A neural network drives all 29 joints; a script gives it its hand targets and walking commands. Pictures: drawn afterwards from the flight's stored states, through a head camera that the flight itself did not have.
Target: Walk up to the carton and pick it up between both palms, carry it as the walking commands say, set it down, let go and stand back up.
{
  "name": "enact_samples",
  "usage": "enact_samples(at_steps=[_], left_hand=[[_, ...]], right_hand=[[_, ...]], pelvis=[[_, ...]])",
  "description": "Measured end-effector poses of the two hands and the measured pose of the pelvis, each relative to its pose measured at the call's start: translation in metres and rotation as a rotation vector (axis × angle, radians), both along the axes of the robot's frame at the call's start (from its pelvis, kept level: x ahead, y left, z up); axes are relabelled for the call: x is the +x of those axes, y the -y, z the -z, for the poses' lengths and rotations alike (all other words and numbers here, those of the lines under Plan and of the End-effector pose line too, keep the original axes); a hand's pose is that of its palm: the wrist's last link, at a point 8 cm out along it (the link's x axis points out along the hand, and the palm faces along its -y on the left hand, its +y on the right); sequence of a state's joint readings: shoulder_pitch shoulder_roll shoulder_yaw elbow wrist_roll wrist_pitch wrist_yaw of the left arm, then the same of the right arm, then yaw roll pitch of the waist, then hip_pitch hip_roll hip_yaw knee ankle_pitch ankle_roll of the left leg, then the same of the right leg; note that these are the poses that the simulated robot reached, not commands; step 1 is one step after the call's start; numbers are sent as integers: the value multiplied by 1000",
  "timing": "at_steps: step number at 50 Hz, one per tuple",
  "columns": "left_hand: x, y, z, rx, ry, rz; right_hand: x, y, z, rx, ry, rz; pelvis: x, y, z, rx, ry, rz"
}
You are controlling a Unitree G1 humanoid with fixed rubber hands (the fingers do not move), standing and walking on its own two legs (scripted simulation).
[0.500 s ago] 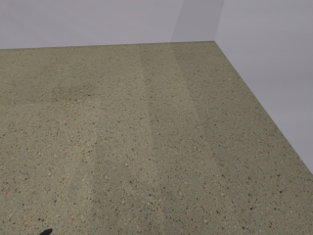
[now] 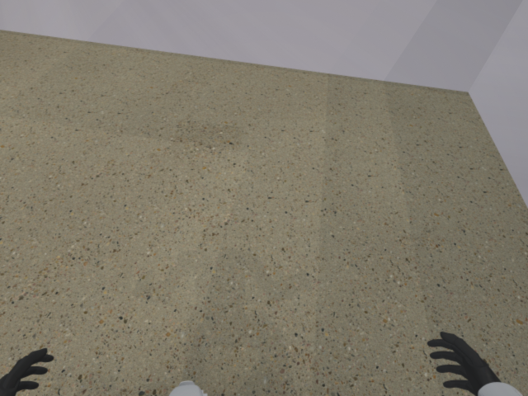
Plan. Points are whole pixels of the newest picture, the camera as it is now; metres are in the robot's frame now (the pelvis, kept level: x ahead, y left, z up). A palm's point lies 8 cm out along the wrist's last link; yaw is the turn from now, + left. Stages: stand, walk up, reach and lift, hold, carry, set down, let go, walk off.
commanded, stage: walk up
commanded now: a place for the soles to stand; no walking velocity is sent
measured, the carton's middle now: out of the picture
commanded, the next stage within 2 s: none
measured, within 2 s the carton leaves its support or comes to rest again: neither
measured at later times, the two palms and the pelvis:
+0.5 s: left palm out of the picture +0.09 +0.48 -0.06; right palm (319, 236) +0.43 -0.11 -0.06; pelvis +0.15 +0.12 -0.02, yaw +26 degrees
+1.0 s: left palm out of the picture +0.05 +0.66 -0.08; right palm (135, 158) +0.60 +0.29 -0.03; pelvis +0.25 +0.37 -0.01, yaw +51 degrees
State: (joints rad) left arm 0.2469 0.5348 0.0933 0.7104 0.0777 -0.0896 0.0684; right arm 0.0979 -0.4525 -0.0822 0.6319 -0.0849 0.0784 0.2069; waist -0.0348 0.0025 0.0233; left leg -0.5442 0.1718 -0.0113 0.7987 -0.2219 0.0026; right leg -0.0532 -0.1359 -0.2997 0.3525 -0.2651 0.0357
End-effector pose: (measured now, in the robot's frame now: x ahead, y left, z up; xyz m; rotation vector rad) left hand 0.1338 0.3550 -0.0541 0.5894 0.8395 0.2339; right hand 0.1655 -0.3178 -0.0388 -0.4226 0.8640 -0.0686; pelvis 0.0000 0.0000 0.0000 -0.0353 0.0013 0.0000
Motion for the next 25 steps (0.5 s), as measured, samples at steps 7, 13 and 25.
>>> enact_samples(at_steps=[7,13,25], left_hand=[[-18,-93,18,0,-26,-149],[11,-93,18,-84,18,-149],[-47,-121,1,33,25,-459]], right_hand=[[119,-78,-16,-65,165,-158],[121,-115,-7,-61,33,-173],[264,-206,21,2,46,-411]], pelvis=[[46,-62,24,4,-10,-110],[74,-82,8,22,-22,-218],[154,-118,18,18,10,-458]])
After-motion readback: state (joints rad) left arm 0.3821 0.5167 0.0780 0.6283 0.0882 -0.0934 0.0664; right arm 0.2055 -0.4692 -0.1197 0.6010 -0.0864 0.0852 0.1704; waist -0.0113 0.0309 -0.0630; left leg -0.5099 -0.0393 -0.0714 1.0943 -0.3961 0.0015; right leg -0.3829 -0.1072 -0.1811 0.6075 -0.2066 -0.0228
